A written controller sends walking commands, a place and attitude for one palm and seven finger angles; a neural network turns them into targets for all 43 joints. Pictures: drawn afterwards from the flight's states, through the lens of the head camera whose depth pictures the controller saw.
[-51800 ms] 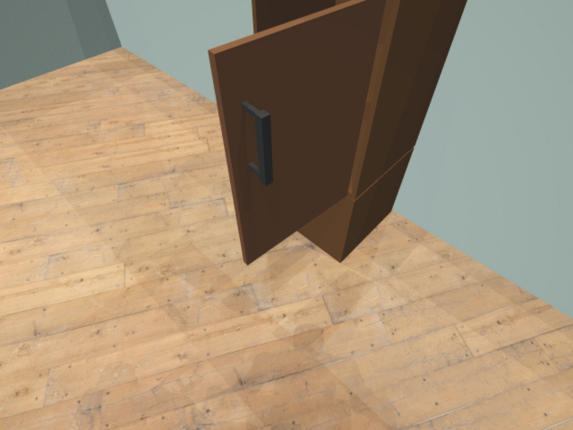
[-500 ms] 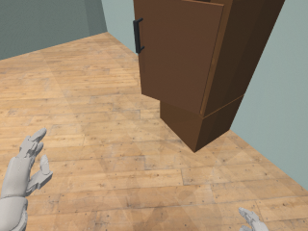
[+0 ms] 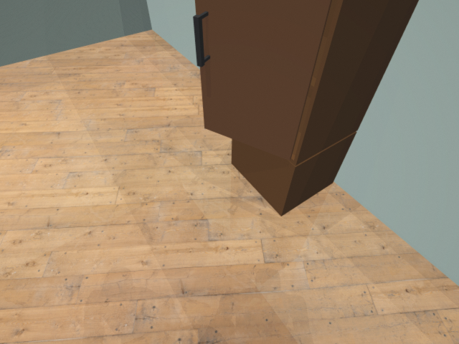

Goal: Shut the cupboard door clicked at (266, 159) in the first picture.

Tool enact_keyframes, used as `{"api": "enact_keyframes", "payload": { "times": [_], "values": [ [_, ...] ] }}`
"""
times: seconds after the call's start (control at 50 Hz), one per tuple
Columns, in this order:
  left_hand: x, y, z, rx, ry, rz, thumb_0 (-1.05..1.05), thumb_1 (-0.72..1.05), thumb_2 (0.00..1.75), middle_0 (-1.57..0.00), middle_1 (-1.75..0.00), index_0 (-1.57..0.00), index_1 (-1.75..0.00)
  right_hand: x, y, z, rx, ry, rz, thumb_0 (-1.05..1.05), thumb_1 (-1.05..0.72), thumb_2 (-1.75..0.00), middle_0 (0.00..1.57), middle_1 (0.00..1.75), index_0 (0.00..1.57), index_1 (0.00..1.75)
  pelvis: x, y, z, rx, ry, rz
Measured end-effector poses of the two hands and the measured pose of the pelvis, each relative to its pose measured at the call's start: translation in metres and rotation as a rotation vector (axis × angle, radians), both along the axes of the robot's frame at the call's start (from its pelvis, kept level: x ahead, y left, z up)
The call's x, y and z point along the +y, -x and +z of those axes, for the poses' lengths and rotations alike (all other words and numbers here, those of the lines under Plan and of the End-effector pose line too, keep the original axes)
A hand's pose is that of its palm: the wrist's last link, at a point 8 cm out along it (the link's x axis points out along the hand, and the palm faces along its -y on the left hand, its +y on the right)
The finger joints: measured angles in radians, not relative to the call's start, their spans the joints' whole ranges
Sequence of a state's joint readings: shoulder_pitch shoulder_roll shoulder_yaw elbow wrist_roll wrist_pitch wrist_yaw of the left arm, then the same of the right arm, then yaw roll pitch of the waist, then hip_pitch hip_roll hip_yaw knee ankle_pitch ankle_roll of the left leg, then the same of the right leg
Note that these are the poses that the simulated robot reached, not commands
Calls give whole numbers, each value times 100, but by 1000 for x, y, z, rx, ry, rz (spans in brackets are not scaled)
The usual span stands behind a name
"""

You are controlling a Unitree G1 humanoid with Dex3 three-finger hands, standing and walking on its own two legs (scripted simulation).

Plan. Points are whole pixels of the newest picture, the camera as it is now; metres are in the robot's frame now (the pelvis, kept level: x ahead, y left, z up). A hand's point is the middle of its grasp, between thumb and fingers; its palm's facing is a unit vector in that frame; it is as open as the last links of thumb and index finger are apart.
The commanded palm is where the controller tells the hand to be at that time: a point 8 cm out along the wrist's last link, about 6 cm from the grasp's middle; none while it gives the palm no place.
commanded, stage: let the arm hang, fingers relaxed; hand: left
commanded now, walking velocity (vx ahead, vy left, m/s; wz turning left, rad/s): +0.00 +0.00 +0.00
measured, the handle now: (202, 39) +0.98 +0.15 +0.07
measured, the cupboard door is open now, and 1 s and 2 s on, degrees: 26 26 26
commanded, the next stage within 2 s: look to check the result in 0.52 s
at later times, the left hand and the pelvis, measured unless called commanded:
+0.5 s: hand out of the picture +0.00 +0.16 -0.18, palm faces +0.01 -0.99 -0.17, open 7.3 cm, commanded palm none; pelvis +0.00 +0.00 +0.00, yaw -1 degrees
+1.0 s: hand out of the picture +0.01 +0.18 -0.17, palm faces +0.00 -0.97 -0.23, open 7.4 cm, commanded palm none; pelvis +0.01 -0.01 +0.00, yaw -1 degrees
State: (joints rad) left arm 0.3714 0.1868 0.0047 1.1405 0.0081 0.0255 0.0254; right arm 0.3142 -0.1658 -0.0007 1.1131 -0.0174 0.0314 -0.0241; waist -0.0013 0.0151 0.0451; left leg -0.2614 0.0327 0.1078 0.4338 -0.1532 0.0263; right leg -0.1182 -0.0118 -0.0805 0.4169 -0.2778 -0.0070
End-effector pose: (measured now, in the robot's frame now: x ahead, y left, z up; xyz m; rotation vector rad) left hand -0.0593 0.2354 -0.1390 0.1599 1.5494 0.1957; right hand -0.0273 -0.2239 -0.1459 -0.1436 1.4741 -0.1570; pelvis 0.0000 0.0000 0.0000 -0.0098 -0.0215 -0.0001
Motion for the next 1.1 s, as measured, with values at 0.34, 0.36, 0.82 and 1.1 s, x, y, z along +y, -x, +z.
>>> {"api": "enact_keyframes", "payload": {
  "times": [0.34, 0.36, 0.82, 1.1],
  "values": [
    [-25, -47, -7, -135, 48, -30, 0, 91, 90, -19, -30, -20, -30, 12, -13, -4, -67, -25, -34, 1, -91, -90, 20, 30, 20, 30, 0, -2, 1, -8, -9, -15],
    [-26, -49, -7, -142, 52, -32, 0, 91, 90, -19, -30, -20, -30, 11, -13, -3, -69, -23, -35, 1, -91, -90, 20, 30, 20, 30, 0, -3, 1, -8, -9, -16],
    [-8, -50, -1, -95, 2, -38, 0, 91, 90, -19, -30, -20, -30, -7, -22, 0, -49, 8, -28, 1, -90, -90, 20, 30, 20, 30, -4, -12, 2, -4, -11, -19],
    [-1, -84, 2, -163, -13, -66, 0, 91, 90, -20, -30, -20, -30, -29, -62, 7, -127, 49, 8, 1, -90, -90, 20, 30, 20, 30, -7, -17, 4, -5, -11, -17]
  ]
}}
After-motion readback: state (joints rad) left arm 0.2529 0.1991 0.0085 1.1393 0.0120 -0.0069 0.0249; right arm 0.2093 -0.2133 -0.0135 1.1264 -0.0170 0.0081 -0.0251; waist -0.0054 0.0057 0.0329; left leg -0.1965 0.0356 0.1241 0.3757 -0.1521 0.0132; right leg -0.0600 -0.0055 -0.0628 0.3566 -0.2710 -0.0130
